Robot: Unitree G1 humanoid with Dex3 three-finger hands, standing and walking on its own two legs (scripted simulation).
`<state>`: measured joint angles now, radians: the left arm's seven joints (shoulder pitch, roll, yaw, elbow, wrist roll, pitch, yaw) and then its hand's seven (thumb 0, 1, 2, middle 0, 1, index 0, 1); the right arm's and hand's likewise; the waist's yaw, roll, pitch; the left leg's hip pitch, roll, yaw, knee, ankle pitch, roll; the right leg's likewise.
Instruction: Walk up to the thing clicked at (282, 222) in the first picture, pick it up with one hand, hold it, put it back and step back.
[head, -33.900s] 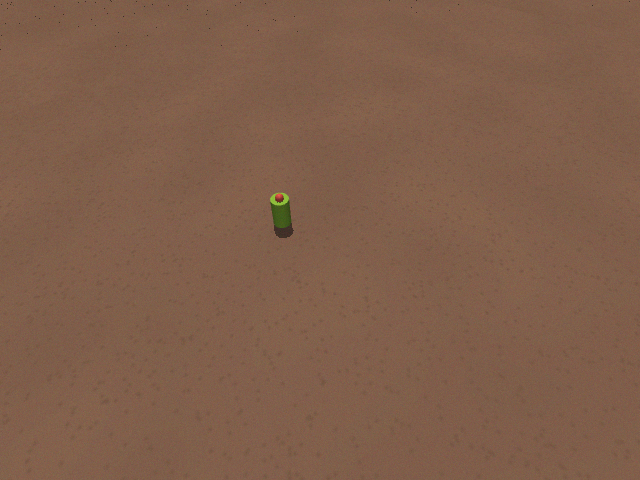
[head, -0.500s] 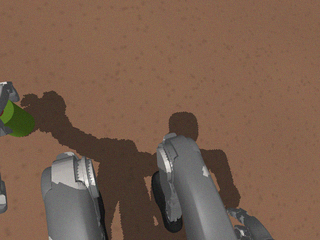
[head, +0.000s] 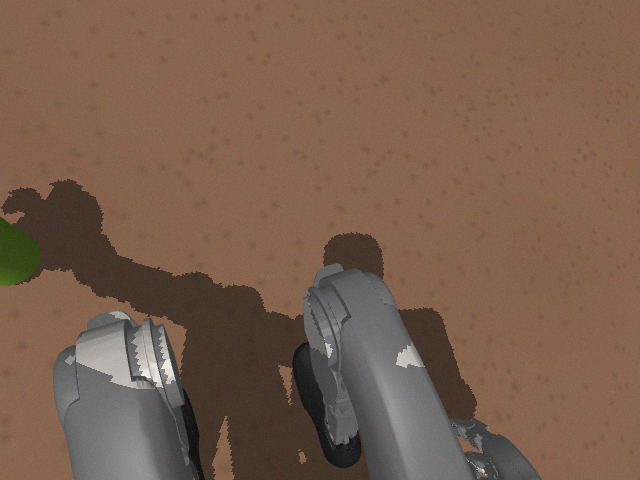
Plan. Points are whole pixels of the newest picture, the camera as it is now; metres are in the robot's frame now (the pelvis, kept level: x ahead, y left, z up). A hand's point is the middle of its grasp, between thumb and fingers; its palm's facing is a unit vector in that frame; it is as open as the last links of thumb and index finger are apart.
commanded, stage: open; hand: left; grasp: from above
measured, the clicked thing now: out of the picture +0.44 +0.35 -0.23
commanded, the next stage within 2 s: withdraw in 0.46 s
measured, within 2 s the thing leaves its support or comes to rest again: rests again in 0.86 s
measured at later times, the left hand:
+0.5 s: hand out of the picture +0.44 +0.35 -0.18, palm faces -0.45 -0.11 -0.89, open 13.5 cm
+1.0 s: hand out of the picture +0.44 +0.38 -0.04, palm faces -0.37 -0.06 -0.93, open 14.3 cm
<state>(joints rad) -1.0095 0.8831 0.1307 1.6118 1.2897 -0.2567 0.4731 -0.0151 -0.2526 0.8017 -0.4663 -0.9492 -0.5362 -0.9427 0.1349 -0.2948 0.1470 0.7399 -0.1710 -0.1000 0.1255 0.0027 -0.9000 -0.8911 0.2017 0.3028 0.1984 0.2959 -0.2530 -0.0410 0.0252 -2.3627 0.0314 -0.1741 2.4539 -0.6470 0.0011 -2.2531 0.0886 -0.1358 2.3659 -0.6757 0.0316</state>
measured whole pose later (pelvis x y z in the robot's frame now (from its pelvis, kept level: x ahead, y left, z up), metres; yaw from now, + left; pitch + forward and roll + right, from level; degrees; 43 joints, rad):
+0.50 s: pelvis +0.01 +0.00 +0.01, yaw +0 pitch +33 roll -10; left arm -0.92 0.83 0.13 1.43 1.24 -0.23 0.42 0.00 -0.53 1.10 -0.13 -1.15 -0.13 -1.15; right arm 0.10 -0.29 0.12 0.72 -0.16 -0.07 0.14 0.00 -0.90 -0.90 0.20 0.30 0.20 0.30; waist -0.23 -0.04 0.02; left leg -2.35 0.02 -0.17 2.43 -0.68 0.00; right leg -2.23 0.08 -0.14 2.34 -0.71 0.03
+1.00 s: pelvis +0.01 +0.00 +0.06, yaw +3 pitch +35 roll -8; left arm -0.82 0.77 0.06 1.09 1.11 -0.08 0.20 0.00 -0.58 1.00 -0.09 -1.03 -0.09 -1.04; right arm 0.16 -0.26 0.04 0.68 -0.08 0.01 0.11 0.00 -0.92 -0.90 0.20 0.30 0.20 0.30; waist -0.16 0.02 -0.12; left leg -2.20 0.03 -0.12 2.25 -0.68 0.01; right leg -2.10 0.07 -0.09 2.19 -0.72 0.02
